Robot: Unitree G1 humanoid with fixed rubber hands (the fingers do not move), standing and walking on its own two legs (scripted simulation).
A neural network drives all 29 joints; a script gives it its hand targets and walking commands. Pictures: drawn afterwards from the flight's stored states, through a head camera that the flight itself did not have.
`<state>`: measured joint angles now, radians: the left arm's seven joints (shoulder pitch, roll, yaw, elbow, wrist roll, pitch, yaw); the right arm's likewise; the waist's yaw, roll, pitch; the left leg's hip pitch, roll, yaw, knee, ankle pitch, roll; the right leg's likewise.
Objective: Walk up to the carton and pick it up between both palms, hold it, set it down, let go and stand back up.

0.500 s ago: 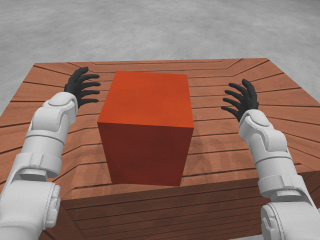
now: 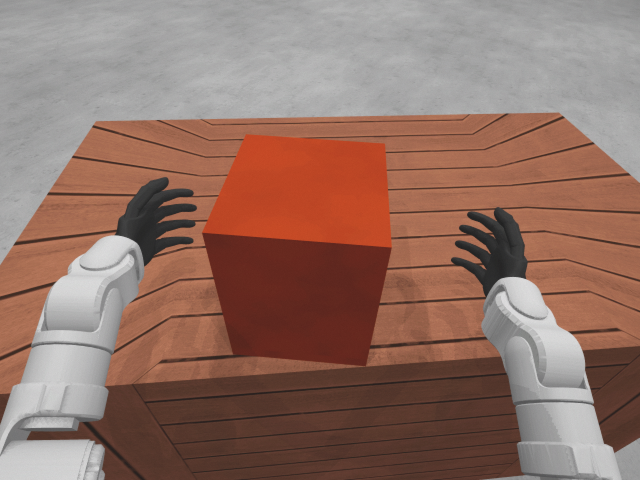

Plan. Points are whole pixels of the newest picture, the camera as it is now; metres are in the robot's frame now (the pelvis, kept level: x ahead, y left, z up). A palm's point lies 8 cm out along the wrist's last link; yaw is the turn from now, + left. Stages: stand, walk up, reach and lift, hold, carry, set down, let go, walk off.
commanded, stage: set down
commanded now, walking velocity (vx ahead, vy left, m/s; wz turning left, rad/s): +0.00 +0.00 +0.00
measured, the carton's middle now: (306, 252) +0.42 +0.01 +0.07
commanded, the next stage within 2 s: none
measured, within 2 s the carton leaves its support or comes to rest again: neither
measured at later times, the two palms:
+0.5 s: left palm (124, 309) +0.31 +0.22 +0.10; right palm (493, 333) +0.26 -0.20 +0.09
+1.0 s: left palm (99, 401) +0.22 +0.24 +0.05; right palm (486, 400) +0.20 -0.19 +0.05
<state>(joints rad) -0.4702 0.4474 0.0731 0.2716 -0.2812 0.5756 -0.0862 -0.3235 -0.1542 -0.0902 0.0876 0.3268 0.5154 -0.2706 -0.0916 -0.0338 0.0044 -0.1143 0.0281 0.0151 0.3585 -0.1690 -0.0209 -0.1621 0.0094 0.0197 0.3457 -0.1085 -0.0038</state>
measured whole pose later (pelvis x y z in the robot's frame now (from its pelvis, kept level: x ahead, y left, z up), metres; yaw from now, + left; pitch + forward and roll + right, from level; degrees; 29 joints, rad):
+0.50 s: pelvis +0.04 +0.01 +0.00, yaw +0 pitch -4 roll +0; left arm 0.03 0.37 0.08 -0.23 -0.29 0.54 -0.07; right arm 0.19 -0.15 -0.06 -0.34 0.28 0.46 -0.25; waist -0.03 0.00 0.05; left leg -0.05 0.02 0.02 0.33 -0.21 -0.01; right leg -0.09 0.01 0.03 0.30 -0.14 0.01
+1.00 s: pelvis +0.05 +0.01 +0.00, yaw +0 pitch -6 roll -1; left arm 0.43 0.37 0.01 -0.24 -0.27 0.13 -0.08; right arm 0.57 -0.08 0.01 -0.32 0.17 0.14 -0.20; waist 0.02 0.00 0.11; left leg 0.00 0.03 0.01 0.33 -0.23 -0.01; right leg -0.03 0.01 0.02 0.28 -0.15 0.01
